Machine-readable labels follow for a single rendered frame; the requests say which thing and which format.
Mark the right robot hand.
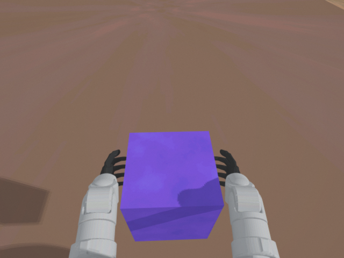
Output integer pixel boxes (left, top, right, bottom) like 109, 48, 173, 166
214, 149, 240, 187

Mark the robot right forearm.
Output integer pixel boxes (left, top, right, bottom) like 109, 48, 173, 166
225, 173, 280, 258

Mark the left robot hand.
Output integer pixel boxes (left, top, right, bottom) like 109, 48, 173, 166
100, 150, 126, 186

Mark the robot left forearm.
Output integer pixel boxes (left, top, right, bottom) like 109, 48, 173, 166
69, 173, 119, 258

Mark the carton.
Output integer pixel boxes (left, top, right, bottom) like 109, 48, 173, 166
120, 131, 224, 241

